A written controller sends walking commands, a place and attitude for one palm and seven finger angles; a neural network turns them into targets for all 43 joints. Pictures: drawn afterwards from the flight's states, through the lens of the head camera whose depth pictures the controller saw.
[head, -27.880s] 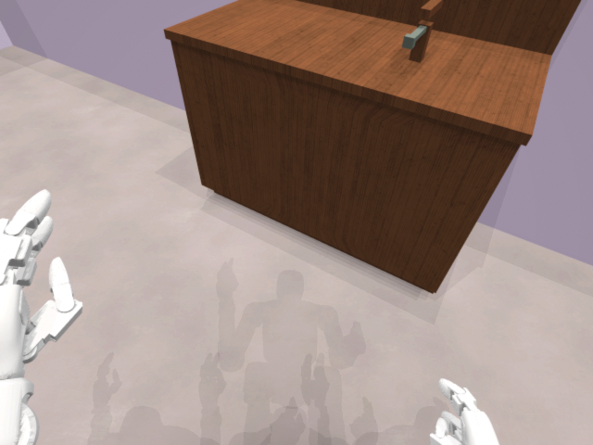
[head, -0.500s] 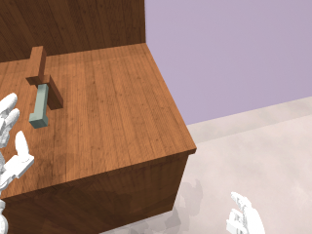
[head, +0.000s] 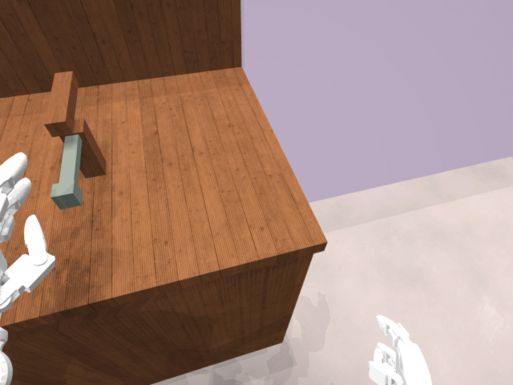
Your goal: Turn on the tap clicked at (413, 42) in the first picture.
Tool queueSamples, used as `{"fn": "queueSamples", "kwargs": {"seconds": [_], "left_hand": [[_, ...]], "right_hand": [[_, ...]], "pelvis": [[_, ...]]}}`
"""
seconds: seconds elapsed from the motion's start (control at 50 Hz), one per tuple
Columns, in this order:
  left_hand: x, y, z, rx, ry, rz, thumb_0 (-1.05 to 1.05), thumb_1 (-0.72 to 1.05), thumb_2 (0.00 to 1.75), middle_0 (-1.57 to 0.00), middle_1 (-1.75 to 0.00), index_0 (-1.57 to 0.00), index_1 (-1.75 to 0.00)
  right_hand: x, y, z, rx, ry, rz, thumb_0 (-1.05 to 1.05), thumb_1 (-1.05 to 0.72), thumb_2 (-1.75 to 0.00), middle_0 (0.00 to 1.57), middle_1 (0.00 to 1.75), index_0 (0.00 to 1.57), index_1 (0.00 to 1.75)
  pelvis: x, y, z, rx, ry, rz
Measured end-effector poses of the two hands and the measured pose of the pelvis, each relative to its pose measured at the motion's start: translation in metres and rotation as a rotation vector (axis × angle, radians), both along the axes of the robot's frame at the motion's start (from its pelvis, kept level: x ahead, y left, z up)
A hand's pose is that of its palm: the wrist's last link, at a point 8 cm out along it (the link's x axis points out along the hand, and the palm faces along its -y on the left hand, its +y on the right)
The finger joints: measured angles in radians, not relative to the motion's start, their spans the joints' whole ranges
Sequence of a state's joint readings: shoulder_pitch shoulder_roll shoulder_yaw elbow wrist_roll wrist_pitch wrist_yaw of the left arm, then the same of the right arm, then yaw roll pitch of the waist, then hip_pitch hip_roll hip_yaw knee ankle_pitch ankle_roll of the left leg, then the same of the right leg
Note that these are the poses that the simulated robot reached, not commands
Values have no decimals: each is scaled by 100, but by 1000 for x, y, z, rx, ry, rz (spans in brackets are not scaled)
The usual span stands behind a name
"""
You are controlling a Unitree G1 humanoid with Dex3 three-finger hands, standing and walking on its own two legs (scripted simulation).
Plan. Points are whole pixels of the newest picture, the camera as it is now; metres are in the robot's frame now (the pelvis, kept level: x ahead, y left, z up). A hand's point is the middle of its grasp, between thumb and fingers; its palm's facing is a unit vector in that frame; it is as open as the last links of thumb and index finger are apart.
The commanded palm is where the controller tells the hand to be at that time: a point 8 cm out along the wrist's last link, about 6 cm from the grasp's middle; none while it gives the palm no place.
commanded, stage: shuffle to correct the standing spot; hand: left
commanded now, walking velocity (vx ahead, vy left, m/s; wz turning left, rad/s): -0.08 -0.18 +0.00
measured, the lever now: (67, 195) +0.33 +0.29 +0.12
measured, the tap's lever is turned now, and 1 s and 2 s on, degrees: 0 0 0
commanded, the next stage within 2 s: come to a stop and stand still in 0.22 s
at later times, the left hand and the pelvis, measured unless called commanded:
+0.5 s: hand (19, 231) +0.24 +0.28 +0.18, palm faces +0.43 -0.79 -0.43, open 7.4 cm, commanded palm +0.16 +0.27 +0.18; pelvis -0.01 +0.00 +0.00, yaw -2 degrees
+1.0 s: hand out of the picture +0.22 +0.31 +0.16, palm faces +0.39 -0.87 -0.32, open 7.4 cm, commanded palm +0.16 +0.35 +0.18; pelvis +0.00 +0.07 +0.00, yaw -1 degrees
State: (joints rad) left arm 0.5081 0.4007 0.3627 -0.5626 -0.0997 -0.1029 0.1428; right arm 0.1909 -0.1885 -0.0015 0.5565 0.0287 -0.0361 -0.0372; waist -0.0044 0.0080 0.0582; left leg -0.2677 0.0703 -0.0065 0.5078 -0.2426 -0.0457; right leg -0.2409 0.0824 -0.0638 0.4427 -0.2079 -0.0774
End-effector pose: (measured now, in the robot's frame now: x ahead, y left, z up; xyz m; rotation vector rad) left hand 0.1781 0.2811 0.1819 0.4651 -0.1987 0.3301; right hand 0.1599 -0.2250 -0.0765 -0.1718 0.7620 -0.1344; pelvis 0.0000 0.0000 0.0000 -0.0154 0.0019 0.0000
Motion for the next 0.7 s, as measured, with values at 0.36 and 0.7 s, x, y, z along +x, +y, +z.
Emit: {"fn": "queueSamples", "kwargs": {"seconds": [0.36, 0.7], "left_hand": [[-5, -8, -2, -14, 4, 15, 1, 89, 89, -21, -30, -21, -30], [-6, 21, -10, 18, -45, -125, 1, 88, 89, -22, -30, -22, -30]], "right_hand": [[3, -9, -3, 1, -10, 1, 2, -90, -90, 20, 30, 20, 30], [-36, 8, 9, -74, -55, -30, 2, -90, -90, 20, 30, 20, 30]], "pelvis": [[0, -6, -2, 0, 1, -3], [-16, 33, -2, 9, -14, -39]]}}
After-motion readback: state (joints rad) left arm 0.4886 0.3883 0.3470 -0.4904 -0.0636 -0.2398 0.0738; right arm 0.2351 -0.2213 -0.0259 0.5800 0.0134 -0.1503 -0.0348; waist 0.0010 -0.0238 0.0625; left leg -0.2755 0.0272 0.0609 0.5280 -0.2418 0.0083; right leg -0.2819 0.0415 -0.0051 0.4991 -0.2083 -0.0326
